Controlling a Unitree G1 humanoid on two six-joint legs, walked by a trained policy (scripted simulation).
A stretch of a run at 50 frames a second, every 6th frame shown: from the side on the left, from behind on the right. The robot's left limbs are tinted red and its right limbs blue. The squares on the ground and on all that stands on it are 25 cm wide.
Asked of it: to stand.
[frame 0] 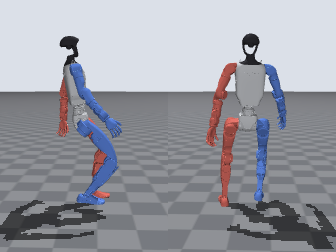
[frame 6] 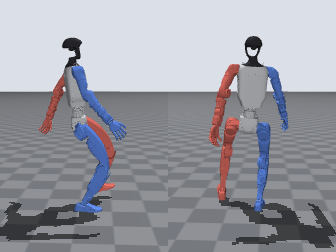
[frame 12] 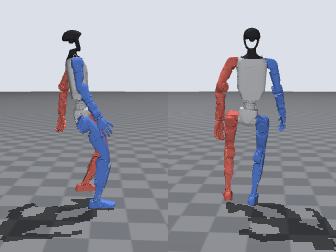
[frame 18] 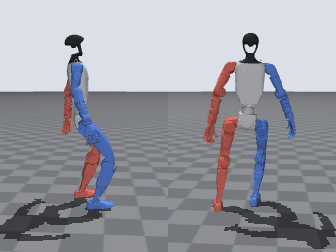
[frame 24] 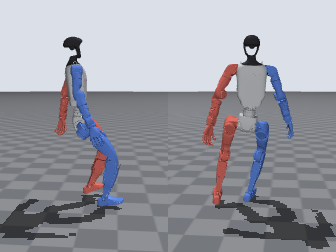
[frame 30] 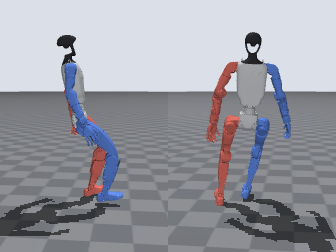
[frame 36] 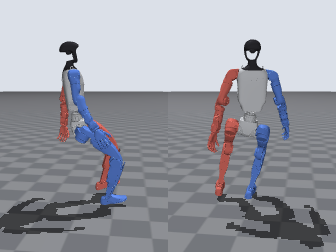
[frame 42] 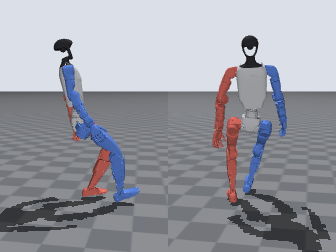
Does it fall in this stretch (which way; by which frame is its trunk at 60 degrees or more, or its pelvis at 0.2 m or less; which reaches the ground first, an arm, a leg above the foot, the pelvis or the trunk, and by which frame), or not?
no
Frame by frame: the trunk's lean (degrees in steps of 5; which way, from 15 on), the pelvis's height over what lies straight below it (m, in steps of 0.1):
0: 10, 0.7
6: 5, 0.7
12: 10, 0.8
18: 5, 0.7
24: 5, 0.7
30: 10, 0.7
36: 5, 0.7
42: 15 backward, 0.7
